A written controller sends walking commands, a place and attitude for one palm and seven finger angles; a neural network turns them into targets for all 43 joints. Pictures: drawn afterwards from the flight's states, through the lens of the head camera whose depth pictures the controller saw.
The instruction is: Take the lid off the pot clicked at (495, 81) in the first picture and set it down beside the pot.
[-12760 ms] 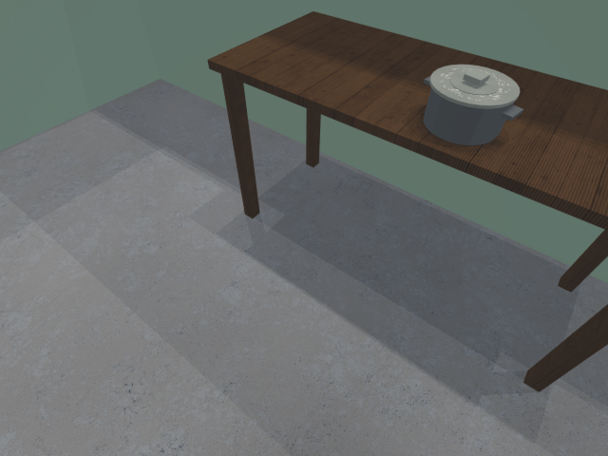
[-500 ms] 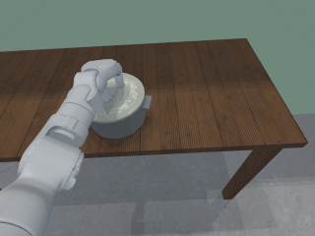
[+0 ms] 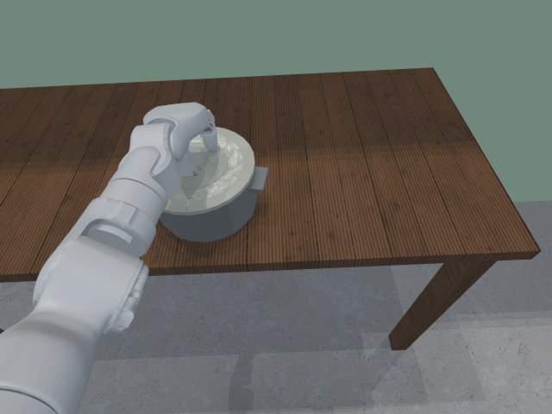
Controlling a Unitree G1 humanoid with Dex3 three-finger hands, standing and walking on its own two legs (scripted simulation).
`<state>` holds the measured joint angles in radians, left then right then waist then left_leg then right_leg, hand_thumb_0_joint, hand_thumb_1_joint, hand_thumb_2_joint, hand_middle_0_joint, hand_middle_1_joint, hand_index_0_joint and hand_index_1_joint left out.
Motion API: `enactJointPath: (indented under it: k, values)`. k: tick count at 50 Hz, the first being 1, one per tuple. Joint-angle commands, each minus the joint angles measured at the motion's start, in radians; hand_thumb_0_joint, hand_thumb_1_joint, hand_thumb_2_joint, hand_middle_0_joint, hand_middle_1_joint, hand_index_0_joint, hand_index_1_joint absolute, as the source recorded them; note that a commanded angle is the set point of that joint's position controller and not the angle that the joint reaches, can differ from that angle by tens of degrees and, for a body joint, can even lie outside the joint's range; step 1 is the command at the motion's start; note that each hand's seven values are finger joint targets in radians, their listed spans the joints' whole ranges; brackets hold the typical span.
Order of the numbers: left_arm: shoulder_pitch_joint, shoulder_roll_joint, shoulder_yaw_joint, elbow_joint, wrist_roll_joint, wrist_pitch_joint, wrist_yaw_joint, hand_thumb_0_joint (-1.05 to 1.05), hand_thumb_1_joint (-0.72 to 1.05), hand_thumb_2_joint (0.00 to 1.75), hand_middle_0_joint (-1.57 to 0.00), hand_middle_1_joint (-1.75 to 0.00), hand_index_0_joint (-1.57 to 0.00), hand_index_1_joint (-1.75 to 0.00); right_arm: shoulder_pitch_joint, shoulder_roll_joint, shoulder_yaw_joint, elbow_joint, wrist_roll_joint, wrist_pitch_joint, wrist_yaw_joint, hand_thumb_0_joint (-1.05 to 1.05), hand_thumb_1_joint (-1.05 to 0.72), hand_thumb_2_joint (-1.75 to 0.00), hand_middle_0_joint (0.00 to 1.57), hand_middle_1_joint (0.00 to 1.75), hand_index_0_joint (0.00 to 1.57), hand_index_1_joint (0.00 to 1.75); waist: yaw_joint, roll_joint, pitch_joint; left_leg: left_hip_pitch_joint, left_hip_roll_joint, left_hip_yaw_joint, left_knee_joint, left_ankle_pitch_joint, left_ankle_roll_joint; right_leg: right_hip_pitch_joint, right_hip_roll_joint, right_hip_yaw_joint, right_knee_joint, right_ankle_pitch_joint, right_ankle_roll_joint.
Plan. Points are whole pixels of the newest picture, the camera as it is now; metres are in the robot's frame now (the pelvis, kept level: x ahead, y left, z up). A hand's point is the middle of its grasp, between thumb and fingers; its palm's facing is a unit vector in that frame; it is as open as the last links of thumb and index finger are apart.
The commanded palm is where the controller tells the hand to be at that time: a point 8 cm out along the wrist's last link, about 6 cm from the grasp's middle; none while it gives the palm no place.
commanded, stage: close the fingers and squeeze the knob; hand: left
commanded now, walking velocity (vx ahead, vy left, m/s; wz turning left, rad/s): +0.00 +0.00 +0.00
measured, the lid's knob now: (193, 158) +0.50 +0.11 +0.09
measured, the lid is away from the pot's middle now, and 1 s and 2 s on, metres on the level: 0.01 0.01 0.01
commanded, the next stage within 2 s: lift the lid straight up in 0.22 s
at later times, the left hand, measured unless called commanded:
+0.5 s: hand (187, 154) +0.48 +0.11 +0.12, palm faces -0.35 -0.05 -0.93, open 7.9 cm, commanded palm +0.47 +0.12 +0.19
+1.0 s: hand (174, 132) +0.48 +0.12 +0.16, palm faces -0.33 -0.04 -0.94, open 7.9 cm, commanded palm +0.48 +0.12 +0.23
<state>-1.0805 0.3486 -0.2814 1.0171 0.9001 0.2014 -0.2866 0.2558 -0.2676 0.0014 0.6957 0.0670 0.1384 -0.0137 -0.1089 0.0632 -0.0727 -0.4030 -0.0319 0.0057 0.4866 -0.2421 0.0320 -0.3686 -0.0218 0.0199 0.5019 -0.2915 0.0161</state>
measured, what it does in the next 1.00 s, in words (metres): stands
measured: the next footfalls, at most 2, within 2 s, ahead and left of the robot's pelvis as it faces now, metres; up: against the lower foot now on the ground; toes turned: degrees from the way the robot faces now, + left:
none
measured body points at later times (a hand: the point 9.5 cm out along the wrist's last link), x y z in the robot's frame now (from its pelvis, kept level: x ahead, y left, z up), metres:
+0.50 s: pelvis +0.00 +0.00 +0.00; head +0.04 -0.02 +0.45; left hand +0.49 +0.11 +0.17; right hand +0.05 -0.26 -0.14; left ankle -0.01 +0.10 -0.74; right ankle -0.03 -0.13 -0.74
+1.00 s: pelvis +0.00 +0.00 +0.00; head +0.04 -0.02 +0.45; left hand +0.50 +0.12 +0.21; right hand +0.08 -0.26 -0.13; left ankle -0.01 +0.10 -0.74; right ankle -0.03 -0.13 -0.74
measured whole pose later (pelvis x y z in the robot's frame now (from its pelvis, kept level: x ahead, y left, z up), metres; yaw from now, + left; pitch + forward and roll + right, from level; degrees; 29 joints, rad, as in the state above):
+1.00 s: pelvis +0.00 +0.00 +0.00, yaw +1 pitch +8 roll +0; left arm -1.17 0.38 -0.29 0.99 0.90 0.22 -0.37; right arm 0.26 -0.28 0.00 0.69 0.06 0.09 -0.01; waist -0.11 0.06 -0.06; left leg -0.37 -0.04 -0.01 0.46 -0.23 0.04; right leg -0.33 -0.03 0.01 0.48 -0.28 0.02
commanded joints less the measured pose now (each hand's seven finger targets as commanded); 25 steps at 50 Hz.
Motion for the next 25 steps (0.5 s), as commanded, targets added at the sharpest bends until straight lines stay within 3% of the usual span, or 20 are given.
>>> enactJointPath:
  k: [1, 3, 4, 7, 9, 11, 14, 16, 17, 18, 20, 21, 23, 24, 25]
  values:
    - [-0.515, 0.211, 0.056, -0.13, 0.022, 0.01, 0.034, 0.0, 0.52, 0.9, -0.79, -1.06, -0.74, -1.02, 0.026, -0.133, -0.045, -0.091, -0.005, -0.031, -0.014, 0.0, -0.9, -0.9, 0.2, 0.3, 0.2, 0.3, -0.016, -0.114, -0.37, 0.264, -0.015, -0.002, 0.004, 0.307, 0.049, 0.057, 0.05, -0.054, -0.04, 0.406, -0.044]
    - [-0.529, 0.2, 0.045, -0.116, 0.024, 0.008, 0.032, 0.0, 0.54, 0.91, -0.81, -1.06, -0.75, -1.02, 0.03, -0.137, -0.045, -0.087, -0.005, -0.031, -0.019, 0.0, -0.9, -0.9, 0.2, 0.3, 0.2, 0.3, -0.026, -0.121, -0.359, 0.254, -0.015, 0.001, 0.005, 0.298, 0.051, 0.047, 0.049, -0.052, -0.042, 0.403, -0.044]
    - [-0.55, 0.232, 0.067, -0.133, 0.026, 0.007, 0.035, 0.0, 0.54, 0.92, -0.81, -1.07, -0.76, -1.03, 0.036, -0.14, -0.046, -0.081, -0.004, -0.031, -0.02, 0.0, -0.9, -0.9, 0.2, 0.3, 0.2, 0.3, -0.024, -0.103, -0.368, 0.262, -0.011, 0.0, 0.002, 0.3, 0.049, 0.046, 0.049, -0.053, -0.04, 0.401, -0.045]
    - [-0.537, 0.182, 0.039, -0.114, 0.02, 0.001, 0.029, 0.0, 0.57, 0.93, -0.84, -1.08, -0.77, -1.04, 0.04, -0.136, -0.047, -0.085, -0.006, -0.036, -0.02, 0.0, -0.9, -0.9, 0.2, 0.3, 0.2, 0.3, -0.026, -0.102, -0.372, 0.266, -0.012, -0.006, 0.006, 0.31, 0.05, 0.031, 0.05, -0.056, -0.042, 0.389, -0.048]
    - [-0.563, 0.222, 0.062, -0.139, 0.027, -0.004, 0.032, 0.0, 0.59, 0.94, -0.85, -1.08, -0.79, -1.05, 0.045, -0.138, -0.048, -0.082, -0.008, -0.037, -0.019, 0.0, -0.9, -0.9, 0.2, 0.3, 0.2, 0.3, -0.024, -0.083, -0.394, 0.284, -0.01, -0.006, 0.004, 0.311, 0.047, 0.039, 0.05, -0.054, -0.038, 0.393, -0.047]
    - [-0.55, 0.174, 0.029, -0.122, 0.023, -0.002, 0.03, 0.0, 0.6, 0.95, -0.86, -1.09, -0.8, -1.05, 0.043, -0.135, -0.048, -0.082, -0.007, -0.04, -0.018, 0.0, -0.9, -0.9, 0.2, 0.3, 0.2, 0.3, -0.028, -0.092, -0.375, 0.281, -0.01, -0.007, 0.006, 0.313, 0.047, 0.024, 0.053, -0.059, -0.039, 0.388, -0.047]
    - [-0.56, 0.19, 0.049, -0.187, 0.02, -0.016, 0.033, 0.0, 0.61, 0.96, -0.88, -1.09, -0.81, -1.06, 0.048, -0.131, -0.053, -0.088, -0.013, -0.046, -0.013, 0.0, -0.9, -0.9, 0.2, 0.3, 0.2, 0.3, -0.017, -0.065, -0.43, 0.327, -0.009, -0.014, 0.016, 0.392, 0.049, 0.045, 0.053, -0.057, -0.032, 0.433, -0.048]
    - [-0.547, 0.183, 0.04, -0.157, 0.017, -0.007, 0.034, 0.0, 0.62, 0.97, -0.89, -1.1, -0.81, -1.06, 0.047, -0.135, -0.051, -0.081, -0.009, -0.042, -0.012, 0.0, -0.9, -0.9, 0.2, 0.3, 0.2, 0.3, -0.023, -0.097, -0.39, 0.297, -0.009, -0.009, 0.009, 0.348, 0.048, 0.04, 0.054, -0.057, -0.04, 0.416, -0.045]
    - [-0.56, 0.18, 0.045, -0.187, 0.006, -0.014, 0.032, 0.0, 0.62, 0.97, -0.89, -1.1, -0.81, -1.06, 0.045, -0.135, -0.054, -0.089, -0.01, -0.045, -0.013, 0.0, -0.9, -0.9, 0.2, 0.3, 0.2, 0.3, -0.02, -0.09, -0.407, 0.3, -0.01, -0.011, 0.01, 0.36, 0.051, 0.051, 0.051, -0.056, -0.041, 0.426, -0.048]
    - [-0.576, 0.218, 0.064, -0.188, 0.016, -0.011, 0.037, 0.0, 0.62, 0.97, -0.89, -1.1, -0.81, -1.07, 0.044, -0.136, -0.052, -0.084, -0.008, -0.045, -0.014, 0.0, -0.9, -0.9, 0.2, 0.3, 0.2, 0.3, -0.02, -0.088, -0.409, 0.304, -0.009, -0.012, 0.007, 0.348, 0.05, 0.056, 0.052, -0.055, -0.04, 0.422, -0.047]
    - [-0.636, 0.208, 0.048, -0.259, 0.014, -0.015, 0.043, 0.0, 0.62, 0.97, -0.89, -1.1, -0.81, -1.07, 0.04, -0.126, -0.052, -0.091, -0.009, -0.06, -0.012, 0.0, -0.9, -0.9, 0.2, 0.3, 0.2, 0.3, -0.019, -0.035, -0.443, 0.35, -0.014, -0.019, 0.007, 0.37, 0.049, 0.056, 0.053, -0.055, -0.039, 0.426, -0.048]
    - [-0.608, 0.256, 0.092, -0.252, 0.017, -0.015, 0.048, 0.0, 0.62, 0.97, -0.89, -1.1, -0.82, -1.07, 0.044, -0.128, -0.053, -0.087, -0.011, -0.064, -0.014, 0.0, -0.9, -0.9, 0.2, 0.3, 0.2, 0.3, -0.009, -0.056, -0.461, 0.356, -0.012, -0.022, 0.01, 0.385, 0.051, 0.078, 0.053, -0.052, -0.038, 0.443, -0.048]
    - [-0.606, 0.278, 0.106, -0.267, 0.015, -0.017, 0.047, 0.0, 0.62, 0.97, -0.9, -1.1, -0.82, -1.07, 0.04, -0.129, -0.051, -0.089, -0.011, -0.065, -0.014, 0.0, -0.9, -0.9, 0.2, 0.3, 0.2, 0.3, -0.006, -0.068, -0.463, 0.348, -0.011, -0.022, 0.008, 0.398, 0.05, 0.096, 0.051, -0.052, -0.037, 0.466, -0.046]
    - [-0.579, 0.288, 0.113, -0.222, 0.024, -0.007, 0.05, 0.0, 0.62, 0.97, -0.9, -1.1, -0.82, -1.07, 0.037, -0.13, -0.05, -0.085, -0.01, -0.064, -0.015, 0.0, -0.9, -0.9, 0.2, 0.3, 0.2, 0.3, -0.003, -0.087, -0.433, 0.324, -0.014, -0.015, 0.005, 0.385, 0.052, 0.099, 0.052, -0.051, -0.04, 0.468, -0.046]
    - [-0.59, 0.25, 0.075, -0.226, 0.02, 0.001, 0.047, 0.0, 0.62, 0.97, -0.9, -1.1, -0.82, -1.07, 0.032, -0.128, -0.047, -0.087, -0.008, -0.063, -0.012, 0.0, -0.9, -0.9, 0.2, 0.3, 0.2, 0.3, -0.008, -0.086, -0.409, 0.309, -0.016, -0.014, -0.004, 0.361, 0.049, 0.09, 0.052, -0.056, -0.042, 0.456, -0.045]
